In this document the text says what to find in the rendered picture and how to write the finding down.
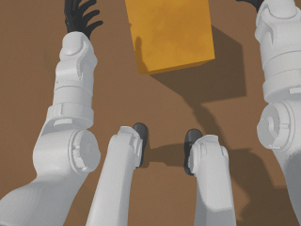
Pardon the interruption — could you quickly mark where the robot right shin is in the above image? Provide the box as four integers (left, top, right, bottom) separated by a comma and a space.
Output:
188, 135, 230, 169

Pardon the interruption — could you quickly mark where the left robot upper arm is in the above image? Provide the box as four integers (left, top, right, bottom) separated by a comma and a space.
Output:
0, 128, 101, 226

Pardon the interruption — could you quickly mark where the carton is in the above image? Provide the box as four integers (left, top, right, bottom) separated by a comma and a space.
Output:
125, 0, 215, 75

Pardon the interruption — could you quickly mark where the right robot upper arm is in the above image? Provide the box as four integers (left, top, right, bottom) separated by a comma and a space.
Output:
257, 100, 301, 226

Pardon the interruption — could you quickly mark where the left robot thigh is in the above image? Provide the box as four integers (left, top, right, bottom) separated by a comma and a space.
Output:
86, 132, 143, 226

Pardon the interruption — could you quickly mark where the left robot hand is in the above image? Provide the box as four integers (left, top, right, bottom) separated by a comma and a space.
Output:
64, 0, 103, 40

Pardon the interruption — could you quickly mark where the right robot hand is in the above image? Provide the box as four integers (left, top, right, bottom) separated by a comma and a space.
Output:
236, 0, 264, 13

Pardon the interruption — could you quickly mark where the right robot forearm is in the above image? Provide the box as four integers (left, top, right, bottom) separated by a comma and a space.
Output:
254, 0, 301, 104

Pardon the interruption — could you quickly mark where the left robot forearm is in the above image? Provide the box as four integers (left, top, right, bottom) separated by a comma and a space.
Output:
32, 31, 98, 165

